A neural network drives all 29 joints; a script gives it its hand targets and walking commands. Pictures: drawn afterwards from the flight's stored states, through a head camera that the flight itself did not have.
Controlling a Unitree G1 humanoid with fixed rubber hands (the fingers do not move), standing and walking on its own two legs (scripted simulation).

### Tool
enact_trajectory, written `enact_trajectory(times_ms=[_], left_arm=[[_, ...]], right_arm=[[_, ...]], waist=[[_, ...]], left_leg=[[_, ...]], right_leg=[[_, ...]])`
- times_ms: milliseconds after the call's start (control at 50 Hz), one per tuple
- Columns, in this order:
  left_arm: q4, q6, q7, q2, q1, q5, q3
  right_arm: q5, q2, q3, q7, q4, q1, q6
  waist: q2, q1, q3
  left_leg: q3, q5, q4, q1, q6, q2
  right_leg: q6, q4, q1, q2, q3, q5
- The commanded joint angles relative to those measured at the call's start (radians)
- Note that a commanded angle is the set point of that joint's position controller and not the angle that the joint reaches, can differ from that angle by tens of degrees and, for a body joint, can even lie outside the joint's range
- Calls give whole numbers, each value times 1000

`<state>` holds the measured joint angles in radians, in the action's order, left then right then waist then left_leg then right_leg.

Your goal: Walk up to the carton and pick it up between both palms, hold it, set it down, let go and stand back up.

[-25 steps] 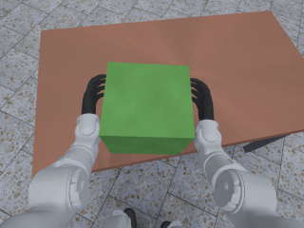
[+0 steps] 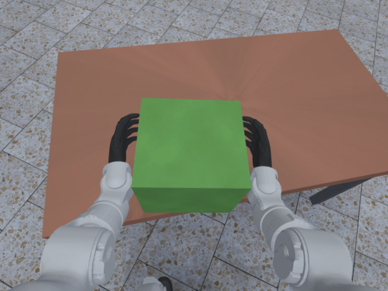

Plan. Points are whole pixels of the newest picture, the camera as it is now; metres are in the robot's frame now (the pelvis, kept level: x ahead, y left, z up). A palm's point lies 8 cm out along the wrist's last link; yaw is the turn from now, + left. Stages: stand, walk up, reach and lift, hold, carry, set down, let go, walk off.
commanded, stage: reach and lift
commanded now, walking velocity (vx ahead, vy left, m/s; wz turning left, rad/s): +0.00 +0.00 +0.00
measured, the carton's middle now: (189, 160) +0.42 +0.03 -0.05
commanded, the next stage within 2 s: none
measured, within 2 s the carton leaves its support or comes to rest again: leaves its support in 0.34 s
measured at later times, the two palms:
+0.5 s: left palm (116, 163) +0.37 +0.18 +0.00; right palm (268, 163) +0.39 -0.12 +0.02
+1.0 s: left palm (92, 114) +0.38 +0.18 +0.16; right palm (302, 109) +0.40 -0.12 +0.18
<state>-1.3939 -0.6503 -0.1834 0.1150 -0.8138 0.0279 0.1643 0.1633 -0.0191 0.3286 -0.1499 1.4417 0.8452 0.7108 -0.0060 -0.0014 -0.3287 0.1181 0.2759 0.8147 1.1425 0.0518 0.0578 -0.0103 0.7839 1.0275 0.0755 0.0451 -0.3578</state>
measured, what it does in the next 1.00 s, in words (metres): stands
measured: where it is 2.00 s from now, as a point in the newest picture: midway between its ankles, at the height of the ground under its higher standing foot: outside the picture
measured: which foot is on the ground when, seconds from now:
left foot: down 0.00-1.00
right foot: down 0.00-1.00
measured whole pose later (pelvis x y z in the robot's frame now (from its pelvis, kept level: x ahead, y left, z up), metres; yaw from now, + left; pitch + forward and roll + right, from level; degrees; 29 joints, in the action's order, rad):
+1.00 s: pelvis -0.03 -0.01 +0.04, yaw +3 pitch +14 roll -1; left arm -1.16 -0.01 -0.19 0.11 -0.88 -0.11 0.13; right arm -0.17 -0.11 0.01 -0.16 1.07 0.89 -0.08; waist -0.01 0.00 -0.29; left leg 0.12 0.17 0.58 0.65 0.06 0.01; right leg -0.01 0.61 0.56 0.04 0.04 -0.29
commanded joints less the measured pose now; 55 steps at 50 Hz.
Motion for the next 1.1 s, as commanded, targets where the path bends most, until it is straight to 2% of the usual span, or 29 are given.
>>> enact_trajectory(times_ms=[0, 140, 300, 400, 480, 560, 600, 660, 720, 840, 940, 1020, 1080], left_arm=[[85, -44, 154, -769, -517, 83, -290], [193, -11, 148, -819, -541, 37, -363], [374, 36, 138, -877, -576, -34, -470], [542, 76, 128, -895, -615, -87, -538], [678, 129, 119, -878, -711, -118, -567], [792, 227, 103, -862, -766, -143, -584], [767, 302, 98, -839, -785, -138, -563], [670, 434, 98, -820, -821, -113, -490], [651, 508, 103, -810, -862, -87, -390], [611, 592, 128, -793, -920, -54, -266], [651, 602, 149, -784, -950, -58, -247], [750, 606, 143, -810, -887, -74, -280], [803, 631, 146, -809, -807, -68, -291]], right_arm=[[135, 648, -414, 193, -69, 374, -24], [70, 698, -526, 189, -208, 357, -89], [-47, 768, -693, 184, -489, 414, -183], [-130, 802, -786, 179, -669, 446, -260], [-193, 797, -816, 172, -767, 490, -334], [-274, 773, -823, 165, -848, 544, -434], [-304, 745, -791, 163, -816, 575, -503], [-325, 685, -693, 166, -722, 651, -609], [-328, 678, -609, 169, -685, 742, -671], [-312, 714, -530, 167, -623, 763, -743], [-298, 745, -486, 159, -610, 724, -757], [-339, 773, -556, 150, -700, 687, -760], [-372, 776, -619, 133, -779, 660, -772]], waist=[[-90, -81, -731], [-105, -82, -763], [-111, -100, -815], [-110, -96, -845], [-120, -87, -803], [-117, -83, -721], [-103, -85, -605], [-64, -79, -375], [-19, -88, -278], [22, -89, -316], [7, -59, -363], [-8, -66, -428], [2, -73, -441]], left_leg=[[-169, -679, 61, -951, -147, 19], [-182, -678, 60, -969, -144, 8], [-187, -678, 53, -960, -133, -14], [-195, -668, 47, -964, -130, -25], [-198, -603, 20, -974, -126, -30], [-203, -533, -33, -1002, -118, -30], [-205, -438, -78, -996, -111, -26], [-209, -211, -175, -970, -97, -18], [-188, -98, -252, -967, -83, -17], [-171, -130, -307, -1024, -59, -35], [-164, -202, -330, -1095, -72, -44], [-160, -367, -319, -1161, -86, -50], [-159, -469, -308, -1183, -90, -59]], right_leg=[[-3, -93, -90, 21, -133, 356], [-5, -93, -151, 24, -111, 369], [-5, -89, -273, 32, -79, 416], [-11, -89, -346, 38, -66, 424], [-12, -110, -385, 38, -55, 369], [-8, -151, -422, 30, -45, 315], [-4, -182, -430, 22, -41, 235], [6, -231, -416, 4, -39, 75], [7, -266, -433, -12, -38, 22], [10, -327, -515, -28, -32, 98], [10, -363, -582, -22, -33, 171], [6, -370, -663, -6, -31, 320], [-7, -372, -730, 2, -23, 440]])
